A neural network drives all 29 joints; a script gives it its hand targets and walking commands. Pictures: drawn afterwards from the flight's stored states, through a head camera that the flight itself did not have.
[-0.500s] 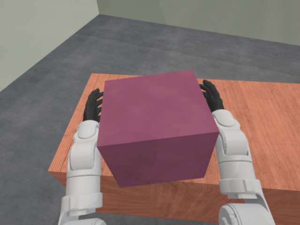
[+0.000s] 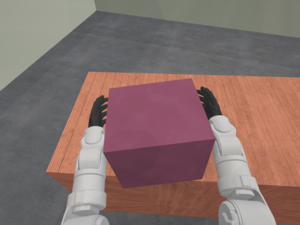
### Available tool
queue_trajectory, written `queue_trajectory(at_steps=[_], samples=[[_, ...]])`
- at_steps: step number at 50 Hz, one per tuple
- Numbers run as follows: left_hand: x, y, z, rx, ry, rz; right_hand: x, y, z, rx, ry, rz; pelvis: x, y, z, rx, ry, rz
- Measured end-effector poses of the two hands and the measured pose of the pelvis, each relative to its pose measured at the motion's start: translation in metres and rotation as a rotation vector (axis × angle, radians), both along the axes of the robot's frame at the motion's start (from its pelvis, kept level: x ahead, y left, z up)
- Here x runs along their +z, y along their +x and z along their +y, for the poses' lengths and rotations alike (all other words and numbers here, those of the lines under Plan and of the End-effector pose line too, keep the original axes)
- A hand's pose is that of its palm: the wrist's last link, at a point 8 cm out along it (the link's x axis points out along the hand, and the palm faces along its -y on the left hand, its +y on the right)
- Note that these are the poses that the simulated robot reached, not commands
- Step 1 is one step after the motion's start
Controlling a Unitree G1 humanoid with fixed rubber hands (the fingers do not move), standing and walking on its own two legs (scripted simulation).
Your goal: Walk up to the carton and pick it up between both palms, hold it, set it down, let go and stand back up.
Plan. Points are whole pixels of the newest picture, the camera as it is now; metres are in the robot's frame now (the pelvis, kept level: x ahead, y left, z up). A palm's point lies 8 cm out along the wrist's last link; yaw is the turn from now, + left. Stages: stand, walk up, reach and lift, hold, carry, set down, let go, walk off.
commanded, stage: set down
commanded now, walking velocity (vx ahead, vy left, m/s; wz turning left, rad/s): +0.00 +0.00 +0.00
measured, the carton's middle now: (156, 134) +0.33 +0.00 +0.05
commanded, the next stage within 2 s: none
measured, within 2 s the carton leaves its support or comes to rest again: rests again in 2.00 s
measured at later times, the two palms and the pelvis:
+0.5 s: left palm (100, 123) +0.38 +0.16 +0.04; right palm (206, 113) +0.40 -0.15 +0.05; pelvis +0.03 +0.00 +0.00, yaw +0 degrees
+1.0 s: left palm (105, 129) +0.37 +0.15 +0.02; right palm (208, 122) +0.39 -0.16 +0.02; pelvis +0.03 +0.00 +0.00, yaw +0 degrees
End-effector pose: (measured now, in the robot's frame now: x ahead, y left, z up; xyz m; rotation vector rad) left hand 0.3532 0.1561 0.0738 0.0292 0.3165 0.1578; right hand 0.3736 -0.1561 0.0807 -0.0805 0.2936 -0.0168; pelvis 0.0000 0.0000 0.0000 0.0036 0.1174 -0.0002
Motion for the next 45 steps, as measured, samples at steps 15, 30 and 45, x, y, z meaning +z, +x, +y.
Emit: queue_trajectory(at_steps=[15, 30, 45], samples=[[-0.016, 0.019, -0.001, -0.001, 0.006, 0.002, -0.015, 0.019, -0.001, 0.006, -0.012, 0.0, -0.001, 0.014, 0.002, -0.002, -0.001, 0.044], [-0.038, 0.026, 0.002, 0.004, 0.007, 0.002, -0.04, 0.027, 0.002, 0.013, -0.014, 0.0, -0.001, 0.03, 0.006, 0.002, -0.004, 0.077], [-0.049, 0.022, -0.005, 0.005, 0.012, -0.004, -0.057, 0.02, -0.006, 0.008, -0.006, -0.006, -0.002, 0.032, 0.004, 0.004, -0.004, 0.104]])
